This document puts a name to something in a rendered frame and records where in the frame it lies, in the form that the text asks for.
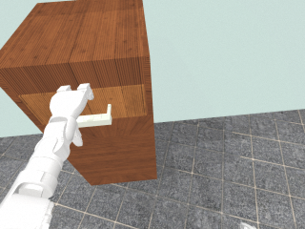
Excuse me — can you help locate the left robot upper arm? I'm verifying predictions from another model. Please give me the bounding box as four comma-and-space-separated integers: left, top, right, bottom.
0, 193, 54, 229

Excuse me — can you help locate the cabinet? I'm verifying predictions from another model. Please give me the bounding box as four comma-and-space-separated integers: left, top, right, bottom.
0, 0, 157, 186

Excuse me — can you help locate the left robot forearm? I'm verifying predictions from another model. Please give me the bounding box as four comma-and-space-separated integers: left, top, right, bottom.
0, 114, 77, 215

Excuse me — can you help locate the handle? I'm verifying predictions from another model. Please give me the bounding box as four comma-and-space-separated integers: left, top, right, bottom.
76, 104, 112, 128

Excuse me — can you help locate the robot left hand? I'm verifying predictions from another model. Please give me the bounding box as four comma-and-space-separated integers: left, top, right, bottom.
50, 83, 94, 147

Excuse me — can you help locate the drawer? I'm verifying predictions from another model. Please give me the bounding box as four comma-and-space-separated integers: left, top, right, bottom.
18, 84, 147, 125

